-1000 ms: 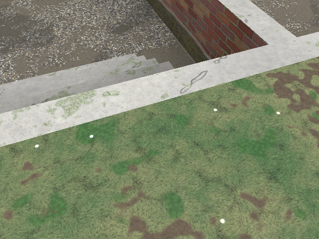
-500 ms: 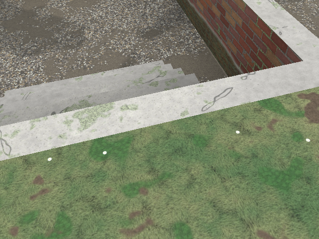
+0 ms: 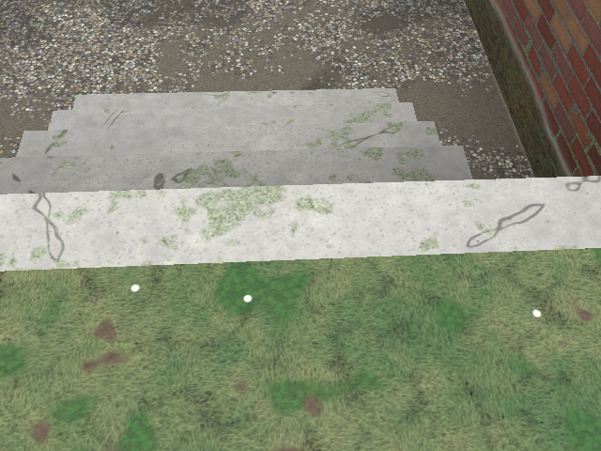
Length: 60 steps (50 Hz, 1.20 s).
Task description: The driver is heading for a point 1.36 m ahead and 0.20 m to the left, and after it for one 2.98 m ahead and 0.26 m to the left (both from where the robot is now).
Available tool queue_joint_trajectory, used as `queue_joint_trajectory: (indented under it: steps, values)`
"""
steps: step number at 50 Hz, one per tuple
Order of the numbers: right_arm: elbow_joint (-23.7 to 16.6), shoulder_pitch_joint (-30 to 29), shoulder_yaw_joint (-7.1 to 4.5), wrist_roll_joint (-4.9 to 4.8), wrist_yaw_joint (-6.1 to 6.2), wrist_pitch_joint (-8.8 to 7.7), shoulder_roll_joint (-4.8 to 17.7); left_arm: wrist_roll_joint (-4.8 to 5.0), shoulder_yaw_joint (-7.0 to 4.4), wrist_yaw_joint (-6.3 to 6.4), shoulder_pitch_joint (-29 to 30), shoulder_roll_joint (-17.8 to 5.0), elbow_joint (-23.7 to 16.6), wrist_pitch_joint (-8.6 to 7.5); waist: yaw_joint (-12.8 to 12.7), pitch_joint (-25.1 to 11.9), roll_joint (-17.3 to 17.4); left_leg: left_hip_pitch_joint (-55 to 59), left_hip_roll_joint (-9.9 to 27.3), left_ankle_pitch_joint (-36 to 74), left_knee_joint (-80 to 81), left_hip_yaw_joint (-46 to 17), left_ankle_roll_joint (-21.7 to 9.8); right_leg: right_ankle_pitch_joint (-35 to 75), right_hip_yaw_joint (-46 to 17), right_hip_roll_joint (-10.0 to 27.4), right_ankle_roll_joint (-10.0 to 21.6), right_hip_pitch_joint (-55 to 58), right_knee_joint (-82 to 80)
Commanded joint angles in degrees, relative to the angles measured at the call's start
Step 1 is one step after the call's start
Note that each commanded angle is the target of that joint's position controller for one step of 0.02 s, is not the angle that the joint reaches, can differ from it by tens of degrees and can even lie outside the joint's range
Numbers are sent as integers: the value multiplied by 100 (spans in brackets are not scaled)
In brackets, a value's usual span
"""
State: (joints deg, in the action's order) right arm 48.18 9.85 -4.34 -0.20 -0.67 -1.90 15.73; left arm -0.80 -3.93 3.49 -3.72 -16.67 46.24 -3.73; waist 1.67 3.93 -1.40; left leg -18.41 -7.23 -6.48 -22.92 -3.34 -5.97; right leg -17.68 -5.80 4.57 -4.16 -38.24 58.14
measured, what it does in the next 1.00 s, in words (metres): walks ahead, turning left: right foot, then left foot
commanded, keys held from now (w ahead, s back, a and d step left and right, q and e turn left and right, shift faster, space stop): w+q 0.38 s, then w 0.62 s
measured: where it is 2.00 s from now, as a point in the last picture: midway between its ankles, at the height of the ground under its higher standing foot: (197, 239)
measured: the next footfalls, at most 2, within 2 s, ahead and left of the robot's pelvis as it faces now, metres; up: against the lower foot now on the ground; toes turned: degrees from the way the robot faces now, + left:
right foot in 0.22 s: +0.21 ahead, -0.16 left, +0.00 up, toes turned +12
left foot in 0.68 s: +0.38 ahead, +0.19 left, +0.00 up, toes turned +21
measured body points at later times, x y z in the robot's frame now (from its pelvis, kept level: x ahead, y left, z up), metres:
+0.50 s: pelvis +0.19 -0.03 +0.01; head +0.22 -0.04 +0.46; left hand +0.15 +0.25 -0.11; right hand +0.43 -0.24 -0.10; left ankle +0.24 +0.16 -0.67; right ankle +0.17 -0.16 -0.74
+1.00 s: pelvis +0.42 +0.10 +0.01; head +0.44 +0.12 +0.46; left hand +0.50 +0.41 -0.10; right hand +0.54 -0.15 -0.11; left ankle +0.35 +0.17 -0.74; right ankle +0.62 -0.01 -0.67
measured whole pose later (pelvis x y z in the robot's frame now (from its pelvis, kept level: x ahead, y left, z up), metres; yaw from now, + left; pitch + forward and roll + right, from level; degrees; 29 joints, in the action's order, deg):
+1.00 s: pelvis +0.42 +0.10 +0.01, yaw +20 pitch +2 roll +1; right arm 47.6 20.8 -3.6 -0.3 -0.7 -4.2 14.5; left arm 0.2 -3.3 -0.4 -7.8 -16.6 44.2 -4.7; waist 3.0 -0.3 -3.0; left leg -4.7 -3.9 -11.6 -14.1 2.3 -3.5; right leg -1.8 -1.6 8.0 -0.7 -40.9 48.5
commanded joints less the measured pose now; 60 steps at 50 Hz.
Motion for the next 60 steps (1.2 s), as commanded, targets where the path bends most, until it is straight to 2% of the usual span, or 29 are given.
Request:
queue_joint_trajectory:
  steps: [1, 3, 7, 10, 11, 12, 13, 14, 15, 16, 18, 20, 26, 30, 32, 34, 35, 36, 37, 38, 39, 40, 41, 45, 50, 55, 58, 59, 60]
  values:
    - [-465, -115, -219, -117, 151, 40, 912, 17, -72, -3, -446, -343, -221, 96, -194, -1156, 562, 310, 1396, 1098, 579, -1259, -880, 781, 105, -154, -98, 659, -802]
    - [-496, -27, -211, -128, 204, 64, 921, 75, -50, -83, 55, -365, -404, 63, -4, -934, 751, 370, 1380, -838, 821, -1676, -790, 1068, 7, -224, -67, 554, -1534]
    - [-520, 221, -210, -70, 217, 58, 960, 129, -67, -236, 393, -502, -556, -191, 152, -788, 835, 569, 1420, -1333, 588, -2101, -741, 822, 39, -470, 45, 1014, -2596]
    - [-617, 191, -131, -76, 204, 76, 765, 173, -142, -286, -199, -565, -427, -356, -228, -784, 920, 302, 1166, -1582, 50, -2331, -529, 778, 183, -507, 312, 2230, -3477]
    - [-692, 154, -41, -59, 204, 46, 490, 128, -210, -259, -647, -755, -338, -385, -432, -953, 737, -236, 928, -1795, -589, -2104, -301, 761, -127, 0, 542, 3119, -3612]
    - [-786, 248, 63, -76, 182, 4, 95, 8, -281, -195, -1231, -1070, -258, -362, -515, -1378, -190, -1251, 368, -2559, -2029, -1229, 39, 139, -1287, 1055, 1028, 4329, -3824]
    - [-1119, 159, 45, -172, 160, -92, 285, -72, -380, -234, -1739, -1373, -76, -303, -511, -1170, -1496, -2771, 82, -3147, -3031, -589, 136, -918, -3320, 1987, 1736, 4774, -4377]
    - [-1048, 206, -56, -152, 129, -137, 774, 34, -313, -244, -1509, -1007, -210, -309, -494, -856, -1033, -3165, 624, -2707, -3723, -684, 245, -1506, -3309, 2005, 1779, 4623, -4402]
    - [-979, 103, -122, -130, 104, -121, 923, 90, -242, -231, -1327, -716, -296, -286, -517, -577, -730, -3214, 773, -2230, -4014, -586, 333, -1336, -2585, 1680, 1555, 4367, -4388]
    - [-912, 150, -140, -103, 97, -84, 853, 87, -204, -227, -1150, -623, -365, -252, -437, -520, -572, -3119, 878, -1843, -4169, -467, 406, -1037, -2040, 1397, 1344, 4154, -4446]
    - [-992, 26, -126, -117, 32, -65, 647, 51, -147, -215, -983, -527, -370, -228, -384, -240, -592, -2975, 1118, -1193, -4159, -354, 501, -64, -1193, 1136, 1234, 3634, -4704]
    - [-1080, -54, -73, -116, -1, -65, 417, 23, -153, -237, -1109, -538, -311, -265, -416, -279, -585, -2801, 1141, -730, -4061, -191, 595, 688, -581, 967, 1291, 3434, -4860]
    - [-1345, -734, 78, -62, -97, -145, 101, 143, -207, -300, -1414, -762, -92, -245, -548, -185, -451, -2068, 1115, 335, -2022, 213, 623, 1631, 409, 798, 1354, 3286, -4951]
    - [-1506, -1143, 79, -120, -183, -178, 204, 262, -257, -335, -1728, -969, 96, -167, -600, -37, -543, -1544, 989, 54, -1230, 459, 432, 1773, 384, 1086, 1334, 3513, -4815]
    - [-1491, -931, 5, -112, -192, -195, 388, 299, -276, -331, -1693, -1058, 167, -105, -336, -132, -637, -1008, 825, -255, -896, 576, 198, 2771, 428, 1206, 1244, 3716, -4430]
    - [-1031, 501, -249, -71, -125, -183, 820, 300, -205, -299, -1699, -925, 221, -72, 413, -1008, -422, 1165, 556, 71, -519, 753, -125, 4213, 966, 787, 946, 3308, -2699]
    - [-842, 1582, -390, -15, -26, -144, 1294, 112, -59, -293, -1701, -609, 59, -95, 805, -1876, 366, 3004, 1756, 211, -701, -676, -513, 2439, 1175, 502, 674, 1959, -758]
    - [-786, 1635, -403, -2, -42, -144, 1710, 94, 131, -328, -2249, 4, -97, -226, 316, -2512, 1857, 4203, 2975, -944, 163, -3488, -1394, -1503, 733, -495, 418, 6, 1013]
    - [-787, 1615, -273, -42, -66, -173, 1186, 259, -18, -356, -1851, -598, -44, -333, 563, -2288, 1267, 3920, 2891, -1397, 497, -3638, -1301, -1536, 63, -250, 476, -596, 1680]
    - [-791, 1241, -185, -59, -74, -203, 952, 351, -70, -376, -1423, -773, -211, -380, 460, -1482, 1127, 3269, 2680, -1082, 535, -2757, -1074, -1037, 190, 5, 576, -961, 1726]
    - [-831, 853, -126, -56, -83, -215, 782, 274, -59, -344, -1224, -719, -214, -384, 282, -1087, 692, 2486, 2416, -597, 637, -2115, -921, -500, 275, 237, 595, -749, 1451]
    - [-860, 536, -88, -11, -100, -225, 637, 172, -78, -325, -1173, -671, -213, -357, 91, -790, 598, 1823, 2217, -211, 815, -1694, -856, -157, 281, 370, 564, -489, 1127]
    - [-874, 365, -51, 40, -106, -243, 496, 162, -78, -340, -1300, -587, -183, -291, -107, -695, 667, 1397, 2070, 26, 1013, -1418, -822, 76, 223, 484, 556, -148, 967]
    - [-670, 426, -102, 8, -55, -368, 611, 114, -29, -331, -1140, -333, -276, -102, -294, -388, 482, 865, 1997, 769, 1484, -784, -950, 702, 278, 514, 349, -169, 249]
    - [-417, 833, -114, -32, 68, -320, 747, 111, 85, -440, -138, -122, -562, -170, 19, -108, 430, 861, 1711, 935, 1551, -80, -663, 2341, 498, 255, 347, -12, -1689]
    - [-91, 1369, -139, -103, 93, -238, 884, 171, 99, -597, 628, -195, -886, -199, 248, 70, 427, 1700, 2068, 861, 1221, -167, -547, 2240, 521, 17, 552, -66, -2586]
    - [-10, 1359, -177, -106, 131, -135, 981, 156, 37, -661, 427, -355, -932, -207, 31, -111, 582, 2212, 2205, 1846, 686, -194, -368, 1547, 634, -171, 780, 362, -2827]
    - [-16, 1267, -183, -104, 143, -95, 1027, 138, -35, -651, 28, -479, -848, -205, -213, -392, 649, 2249, 2093, 2807, 161, -85, -275, 1411, 830, -374, 892, 996, -2898]
    - [-34, 1213, -136, -97, 154, -50, 941, 102, -164, -615, -830, -702, -593, -195, -627, -926, 585, 1989, 1801, 3460, -866, 146, -131, 1607, 960, -514, 1070, 2207, -2912]
Over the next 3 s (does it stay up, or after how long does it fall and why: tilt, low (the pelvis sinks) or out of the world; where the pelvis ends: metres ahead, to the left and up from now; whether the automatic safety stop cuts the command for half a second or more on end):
stays up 1.48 0.29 -0.33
